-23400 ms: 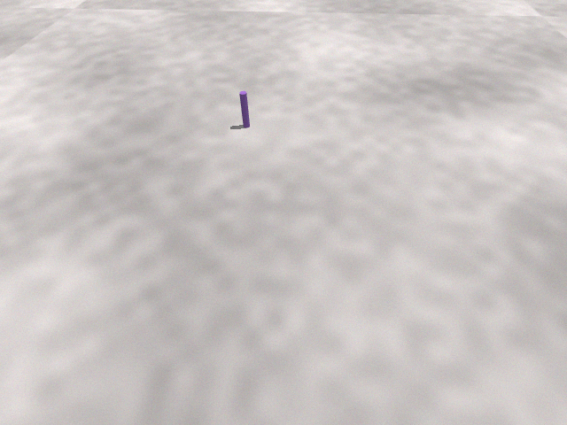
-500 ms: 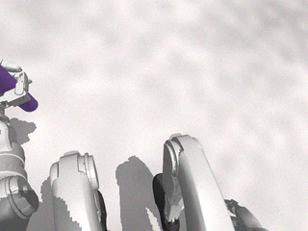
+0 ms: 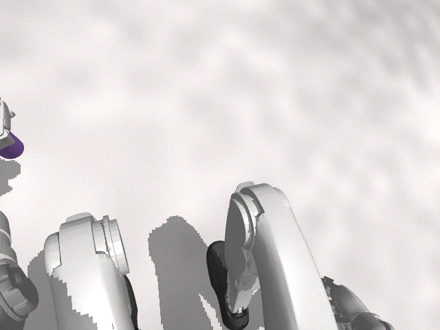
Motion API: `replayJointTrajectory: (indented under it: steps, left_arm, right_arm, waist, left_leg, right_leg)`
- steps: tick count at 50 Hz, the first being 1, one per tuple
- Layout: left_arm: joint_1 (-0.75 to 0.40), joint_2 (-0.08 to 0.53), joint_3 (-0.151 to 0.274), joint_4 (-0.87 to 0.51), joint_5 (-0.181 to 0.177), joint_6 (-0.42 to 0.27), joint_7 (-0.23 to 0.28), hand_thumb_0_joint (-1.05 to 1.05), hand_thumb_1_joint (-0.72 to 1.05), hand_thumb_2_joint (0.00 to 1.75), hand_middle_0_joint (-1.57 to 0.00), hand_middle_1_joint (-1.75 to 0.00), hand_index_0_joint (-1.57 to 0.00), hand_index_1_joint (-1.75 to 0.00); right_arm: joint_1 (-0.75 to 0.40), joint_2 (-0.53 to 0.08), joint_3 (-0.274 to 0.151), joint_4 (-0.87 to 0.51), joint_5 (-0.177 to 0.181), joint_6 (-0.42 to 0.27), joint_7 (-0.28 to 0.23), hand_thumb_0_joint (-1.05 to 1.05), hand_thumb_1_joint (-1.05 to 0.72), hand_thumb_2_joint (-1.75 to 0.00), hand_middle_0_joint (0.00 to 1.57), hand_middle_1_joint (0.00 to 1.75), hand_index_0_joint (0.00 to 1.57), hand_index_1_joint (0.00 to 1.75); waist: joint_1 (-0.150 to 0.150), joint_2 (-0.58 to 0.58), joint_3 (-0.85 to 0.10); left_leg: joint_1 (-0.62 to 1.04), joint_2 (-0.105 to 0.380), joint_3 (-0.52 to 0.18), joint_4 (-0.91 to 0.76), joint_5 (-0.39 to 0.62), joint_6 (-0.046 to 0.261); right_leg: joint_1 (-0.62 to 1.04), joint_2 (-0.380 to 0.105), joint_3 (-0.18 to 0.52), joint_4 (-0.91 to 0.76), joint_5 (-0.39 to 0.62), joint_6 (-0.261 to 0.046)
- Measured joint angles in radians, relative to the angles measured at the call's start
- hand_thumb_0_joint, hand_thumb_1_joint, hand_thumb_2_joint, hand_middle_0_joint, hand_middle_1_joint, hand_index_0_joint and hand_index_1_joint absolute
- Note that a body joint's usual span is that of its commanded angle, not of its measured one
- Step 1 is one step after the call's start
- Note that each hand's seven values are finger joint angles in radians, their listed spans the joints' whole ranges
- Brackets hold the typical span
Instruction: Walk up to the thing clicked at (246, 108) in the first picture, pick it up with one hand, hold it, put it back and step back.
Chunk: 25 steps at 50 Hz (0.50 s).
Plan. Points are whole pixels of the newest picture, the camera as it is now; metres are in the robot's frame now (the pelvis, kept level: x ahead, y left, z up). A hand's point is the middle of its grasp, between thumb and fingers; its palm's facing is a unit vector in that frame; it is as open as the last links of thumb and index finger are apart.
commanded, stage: crouch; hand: left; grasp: from the side
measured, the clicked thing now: out of the picture +0.47 +0.31 -0.10
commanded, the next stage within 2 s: lower in 0.06 s
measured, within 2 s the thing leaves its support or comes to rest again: rests again in 1.28 s
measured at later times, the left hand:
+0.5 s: hand (3, 132) +0.47 +0.30 -0.13, palm faces +0.32 -0.95 -0.02, open 4.9 cm
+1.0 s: hand (14, 135) +0.48 +0.29 -0.16, palm faces +0.31 -0.95 -0.01, open 4.9 cm
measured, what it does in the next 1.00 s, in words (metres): stands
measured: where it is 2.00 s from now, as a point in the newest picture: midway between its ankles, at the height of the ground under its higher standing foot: (180, 317)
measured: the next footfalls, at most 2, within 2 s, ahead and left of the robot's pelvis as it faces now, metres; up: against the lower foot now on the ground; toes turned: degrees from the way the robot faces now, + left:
none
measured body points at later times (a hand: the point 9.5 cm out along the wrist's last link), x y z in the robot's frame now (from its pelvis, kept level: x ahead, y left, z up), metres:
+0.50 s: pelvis +0.00 +0.00 -0.01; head +0.24 +0.13 +0.34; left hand +0.45 +0.34 -0.13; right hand +0.10 -0.27 -0.09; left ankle +0.07 +0.13 -0.28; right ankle +0.11 -0.11 -0.28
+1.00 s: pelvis -0.01 +0.01 -0.02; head +0.25 +0.15 +0.32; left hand +0.45 +0.34 -0.16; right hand +0.10 -0.26 -0.08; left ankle +0.07 +0.13 -0.28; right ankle +0.11 -0.11 -0.28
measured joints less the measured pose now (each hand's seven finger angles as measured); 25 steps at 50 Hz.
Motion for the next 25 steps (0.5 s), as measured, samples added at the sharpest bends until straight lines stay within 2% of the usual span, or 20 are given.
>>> replayJointTrajectory:
  steps: [12,16,25]
  left_arm:
    - [0.001,0.044,0.003,0.017,0.001,-0.023,0.009,0.03,0.21,1.12,-1.0,-1.15,-1.06,-1.12]
    - [-0.001,0.062,0.006,0.064,-0.011,-0.036,0.017,0.03,0.21,1.12,-1.0,-1.15,-1.06,-1.12]
    - [-0.003,0.127,0.009,0.117,-0.005,-0.094,0.032,0.03,0.21,1.12,-1.0,-1.15,-1.07,-1.12]
  right_arm:
    - [-0.018,-0.003,0.036,-0.014,-0.018,0.012,0.008,0.0,-0.9,-0.9,0.2,0.3,0.2,0.3]
    - [-0.028,-0.007,0.061,-0.022,-0.023,0.012,0.011,0.0,-0.91,-0.9,0.2,0.3,0.2,0.3]
    - [-0.057,-0.017,0.122,-0.044,-0.054,0.008,0.016,0.0,-0.91,-0.9,0.2,0.3,0.2,0.3]
  waist:
    - [-0.014,-0.02,0.034]
    - [-0.023,-0.027,0.05]
    - [-0.04,-0.077,0.103]
  left_leg:
    - [-0.014,0.0,-0.019,0.035,0.0,0.004]
    - [-0.013,0.0,-0.028,0.045,0.001,0.006]
    - [-0.005,-0.001,-0.059,0.07,-0.001,0.001]
  right_leg:
    - [-0.003,0.006,-0.014,0.018,0.008,0.008]
    - [0.002,0.009,-0.021,0.02,0.011,0.011]
    - [0.017,0.016,-0.044,0.028,0.02,0.012]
